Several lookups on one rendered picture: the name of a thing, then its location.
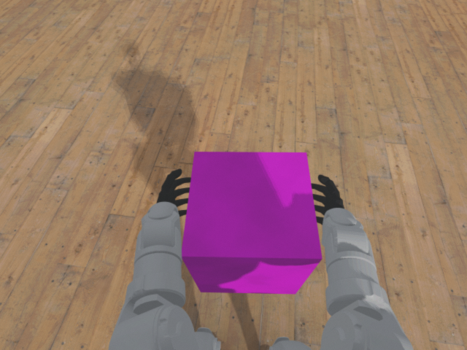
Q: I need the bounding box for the robot right upper arm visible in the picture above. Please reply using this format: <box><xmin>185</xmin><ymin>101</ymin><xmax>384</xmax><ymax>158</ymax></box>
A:
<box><xmin>320</xmin><ymin>309</ymin><xmax>414</xmax><ymax>350</ymax></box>

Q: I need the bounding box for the carton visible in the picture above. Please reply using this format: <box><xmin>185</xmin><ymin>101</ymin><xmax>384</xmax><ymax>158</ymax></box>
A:
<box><xmin>182</xmin><ymin>152</ymin><xmax>322</xmax><ymax>294</ymax></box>

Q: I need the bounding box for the left robot forearm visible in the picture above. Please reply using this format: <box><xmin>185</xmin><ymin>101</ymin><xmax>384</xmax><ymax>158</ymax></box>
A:
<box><xmin>115</xmin><ymin>202</ymin><xmax>186</xmax><ymax>328</ymax></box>

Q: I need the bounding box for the robot left upper arm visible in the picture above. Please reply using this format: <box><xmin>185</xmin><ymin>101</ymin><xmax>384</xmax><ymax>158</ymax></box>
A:
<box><xmin>109</xmin><ymin>304</ymin><xmax>199</xmax><ymax>350</ymax></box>

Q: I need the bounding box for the robot shin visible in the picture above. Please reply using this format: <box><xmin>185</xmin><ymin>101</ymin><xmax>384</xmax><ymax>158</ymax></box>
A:
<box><xmin>272</xmin><ymin>337</ymin><xmax>289</xmax><ymax>347</ymax></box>
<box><xmin>197</xmin><ymin>327</ymin><xmax>213</xmax><ymax>335</ymax></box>

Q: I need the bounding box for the right robot forearm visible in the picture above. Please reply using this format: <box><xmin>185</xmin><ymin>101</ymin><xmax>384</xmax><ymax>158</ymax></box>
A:
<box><xmin>322</xmin><ymin>208</ymin><xmax>405</xmax><ymax>335</ymax></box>

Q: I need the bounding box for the left robot shin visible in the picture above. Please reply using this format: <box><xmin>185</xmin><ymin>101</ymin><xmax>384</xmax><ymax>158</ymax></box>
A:
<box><xmin>197</xmin><ymin>327</ymin><xmax>213</xmax><ymax>335</ymax></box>

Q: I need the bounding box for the robot right hand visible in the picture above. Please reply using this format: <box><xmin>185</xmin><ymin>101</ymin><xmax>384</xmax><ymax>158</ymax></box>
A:
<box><xmin>311</xmin><ymin>175</ymin><xmax>344</xmax><ymax>225</ymax></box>

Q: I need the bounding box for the robot left hand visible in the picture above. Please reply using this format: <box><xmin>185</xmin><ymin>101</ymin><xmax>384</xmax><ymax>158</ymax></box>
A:
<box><xmin>157</xmin><ymin>169</ymin><xmax>191</xmax><ymax>217</ymax></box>

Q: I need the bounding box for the right robot shin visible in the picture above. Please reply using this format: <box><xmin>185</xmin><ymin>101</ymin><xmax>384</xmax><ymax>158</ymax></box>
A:
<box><xmin>272</xmin><ymin>337</ymin><xmax>289</xmax><ymax>347</ymax></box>

